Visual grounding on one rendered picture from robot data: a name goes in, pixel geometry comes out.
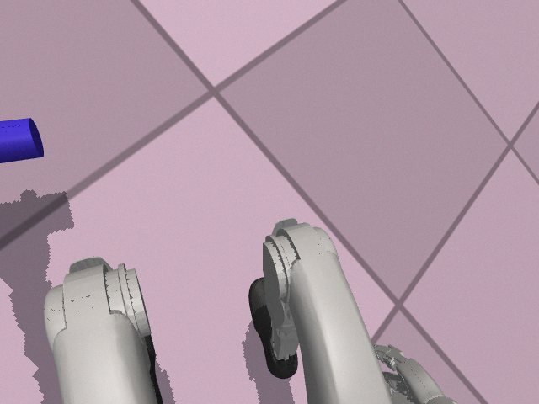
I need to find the right robot hand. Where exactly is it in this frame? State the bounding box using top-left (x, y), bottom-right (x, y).
top-left (372, 344), bottom-right (445, 404)

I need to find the left robot foot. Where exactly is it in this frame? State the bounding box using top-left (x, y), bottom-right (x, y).
top-left (145, 335), bottom-right (163, 404)

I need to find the right robot foot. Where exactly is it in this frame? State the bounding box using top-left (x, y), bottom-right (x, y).
top-left (248, 277), bottom-right (298, 379)

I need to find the bottle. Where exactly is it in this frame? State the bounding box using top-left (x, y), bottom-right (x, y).
top-left (0, 118), bottom-right (44, 163)

